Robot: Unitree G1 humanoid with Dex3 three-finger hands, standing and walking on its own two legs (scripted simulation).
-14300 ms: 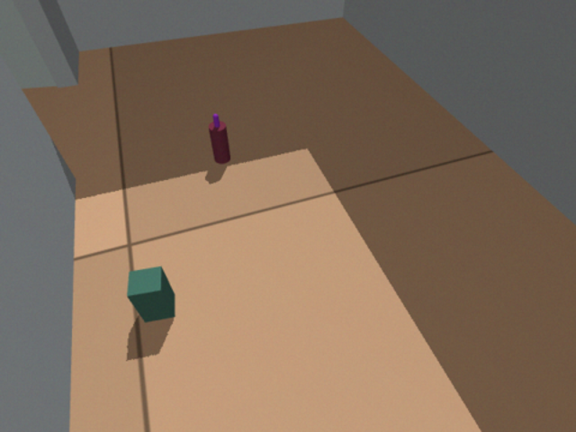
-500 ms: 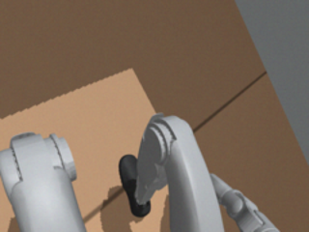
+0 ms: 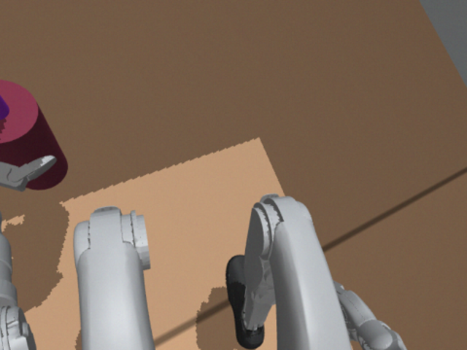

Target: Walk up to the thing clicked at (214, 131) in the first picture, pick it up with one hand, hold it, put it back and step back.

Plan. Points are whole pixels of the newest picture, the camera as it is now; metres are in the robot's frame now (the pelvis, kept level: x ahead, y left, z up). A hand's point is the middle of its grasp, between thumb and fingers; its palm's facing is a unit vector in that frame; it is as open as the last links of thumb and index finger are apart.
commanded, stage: settle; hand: left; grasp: from the side
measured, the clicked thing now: (15, 135) +0.42 +0.30 -0.07
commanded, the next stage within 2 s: lift in 1.06 s
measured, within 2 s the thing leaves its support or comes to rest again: neither
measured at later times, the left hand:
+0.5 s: hand (13, 114) +0.43 +0.28 -0.01, palm faces +0.28 -0.96 -0.07, open 11.5 cm
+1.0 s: hand (8, 114) +0.42 +0.28 +0.01, palm faces +0.27 -0.96 -0.09, open 11.5 cm
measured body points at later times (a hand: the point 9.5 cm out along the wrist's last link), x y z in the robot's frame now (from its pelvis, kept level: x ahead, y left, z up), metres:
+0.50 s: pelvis +0.01 -0.01 +0.03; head +0.23 +0.06 +0.42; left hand +0.41 +0.33 -0.01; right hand +0.17 -0.27 -0.09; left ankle +0.08 +0.13 -0.29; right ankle +0.11 -0.12 -0.29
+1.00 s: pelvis +0.01 -0.01 +0.06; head +0.22 +0.05 +0.45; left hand +0.40 +0.33 +0.02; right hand +0.16 -0.27 -0.07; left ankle +0.08 +0.13 -0.29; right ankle +0.11 -0.12 -0.29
